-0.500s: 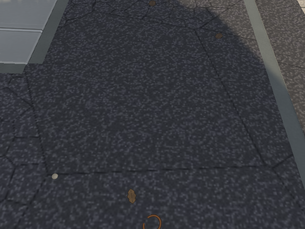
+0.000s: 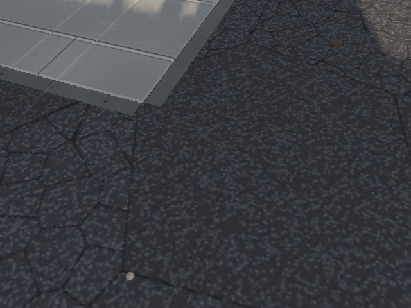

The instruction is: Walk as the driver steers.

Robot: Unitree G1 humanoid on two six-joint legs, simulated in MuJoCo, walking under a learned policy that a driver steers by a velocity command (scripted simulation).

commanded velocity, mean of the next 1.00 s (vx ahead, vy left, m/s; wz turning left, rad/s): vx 0.50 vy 0.00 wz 0.55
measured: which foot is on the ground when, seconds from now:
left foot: up 0.00-0.26, down 0.28-0.80, up 0.82-1.00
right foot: down 0.00-0.28, up 0.30-0.76, down 0.78-1.00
